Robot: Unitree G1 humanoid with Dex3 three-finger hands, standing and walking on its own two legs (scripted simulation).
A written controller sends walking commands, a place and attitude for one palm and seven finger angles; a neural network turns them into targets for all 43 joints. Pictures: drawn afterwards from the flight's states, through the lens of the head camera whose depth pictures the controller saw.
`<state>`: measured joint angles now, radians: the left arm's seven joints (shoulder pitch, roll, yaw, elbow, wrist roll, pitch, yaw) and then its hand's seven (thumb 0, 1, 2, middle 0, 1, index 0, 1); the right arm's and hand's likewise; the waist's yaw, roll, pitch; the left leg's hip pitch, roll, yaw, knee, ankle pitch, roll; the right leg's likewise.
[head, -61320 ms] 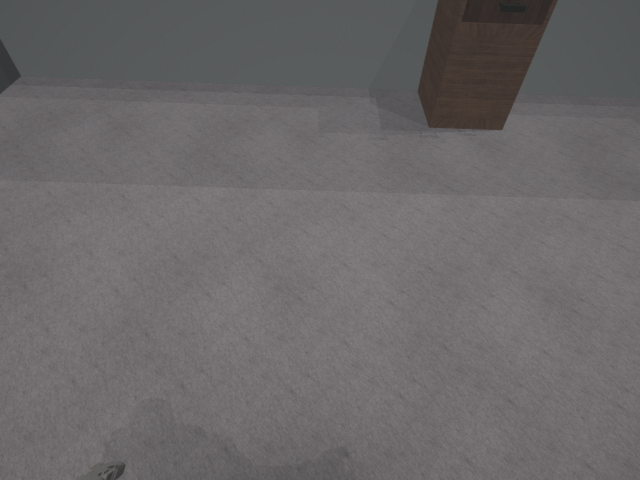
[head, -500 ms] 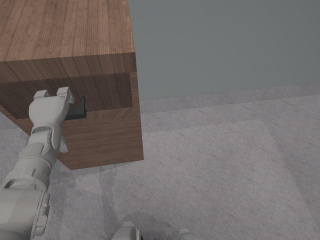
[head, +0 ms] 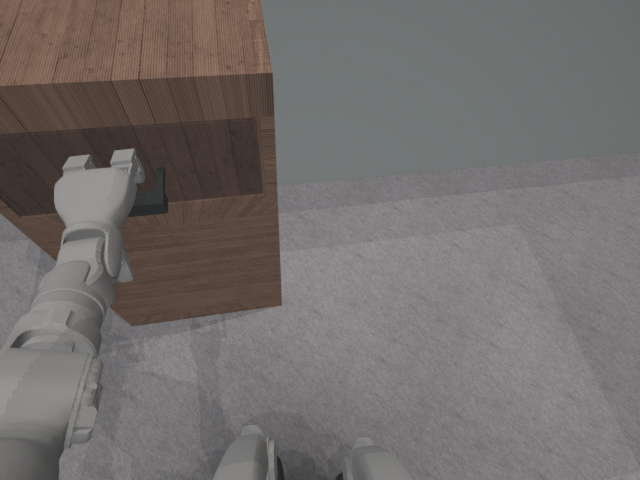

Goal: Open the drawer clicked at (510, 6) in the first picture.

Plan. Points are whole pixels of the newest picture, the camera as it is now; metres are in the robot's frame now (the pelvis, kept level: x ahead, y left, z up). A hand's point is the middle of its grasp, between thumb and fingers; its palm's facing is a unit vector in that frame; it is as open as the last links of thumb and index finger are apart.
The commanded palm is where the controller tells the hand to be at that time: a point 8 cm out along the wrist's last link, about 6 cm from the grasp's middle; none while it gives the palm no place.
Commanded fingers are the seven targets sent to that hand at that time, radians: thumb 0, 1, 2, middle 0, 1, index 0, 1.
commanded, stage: lower the fingers behind the handle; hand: left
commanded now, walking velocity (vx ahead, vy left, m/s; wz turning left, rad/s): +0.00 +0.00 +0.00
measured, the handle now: (129, 191) +0.52 +0.26 -0.02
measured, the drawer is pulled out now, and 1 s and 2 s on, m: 0.00 0.00 0.00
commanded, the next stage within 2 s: lift the fingers back up to retry in 0.62 s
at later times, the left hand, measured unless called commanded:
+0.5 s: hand (116, 219) +0.46 +0.27 -0.01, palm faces -0.04 +0.01 -1.00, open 13.8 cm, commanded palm +0.46 +0.25 +0.01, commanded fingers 0.00 -0.50 0.30 -0.30 -1.20 -0.30 -1.20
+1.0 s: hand (113, 218) +0.46 +0.27 -0.01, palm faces -0.08 -0.04 -1.00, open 13.8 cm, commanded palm +0.45 +0.25 +0.05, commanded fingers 0.00 -0.50 0.30 -0.30 -1.20 -0.30 -1.20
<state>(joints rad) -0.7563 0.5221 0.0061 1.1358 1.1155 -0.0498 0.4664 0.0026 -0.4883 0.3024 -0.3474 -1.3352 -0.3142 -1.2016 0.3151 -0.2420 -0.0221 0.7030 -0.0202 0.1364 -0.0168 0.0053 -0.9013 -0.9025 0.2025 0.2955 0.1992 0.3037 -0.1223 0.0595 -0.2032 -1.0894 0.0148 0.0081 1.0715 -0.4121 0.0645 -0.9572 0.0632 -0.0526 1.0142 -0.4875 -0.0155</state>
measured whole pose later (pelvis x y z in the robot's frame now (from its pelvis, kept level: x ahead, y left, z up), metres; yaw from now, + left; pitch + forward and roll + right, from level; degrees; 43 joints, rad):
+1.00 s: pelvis -0.02 +0.00 -0.01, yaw +0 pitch +25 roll -5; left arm -0.80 0.58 0.01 1.08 1.06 -0.05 0.34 0.00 -0.49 0.30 -0.31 -1.32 -0.31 -1.20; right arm 0.35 -0.24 0.00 0.68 0.00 0.08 -0.05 0.01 -0.90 -0.90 0.20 0.30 0.20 0.30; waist -0.14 0.07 -0.17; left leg -1.15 0.02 0.00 1.10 -0.39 0.06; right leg -1.02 0.07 -0.06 1.05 -0.47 -0.02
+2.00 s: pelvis +0.03 -0.01 +0.03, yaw +1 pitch +20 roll -3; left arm -0.66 0.50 0.01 1.02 1.07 -0.09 0.36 0.00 -0.49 0.30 -0.31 -1.20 -0.31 -1.20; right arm 0.34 -0.26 -0.05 0.70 0.00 0.15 -0.04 0.01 -0.90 -0.90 0.20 0.30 0.20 0.30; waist -0.10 0.06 -0.17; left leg -0.86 0.01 0.01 0.88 -0.38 0.05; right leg -0.73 0.06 -0.03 0.82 -0.44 -0.03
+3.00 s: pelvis +0.02 +0.00 +0.03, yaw +0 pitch +20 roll -3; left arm -0.66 0.49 0.01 1.03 1.08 -0.05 0.39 0.00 -0.49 0.30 -0.31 -1.20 -0.31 -1.20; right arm 0.35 -0.25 -0.05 0.71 0.00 0.15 -0.02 0.01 -0.90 -0.90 0.20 0.30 0.20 0.30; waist -0.10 0.06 -0.17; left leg -0.86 0.00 0.02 0.89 -0.37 0.06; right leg -0.74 0.06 -0.02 0.82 -0.44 -0.01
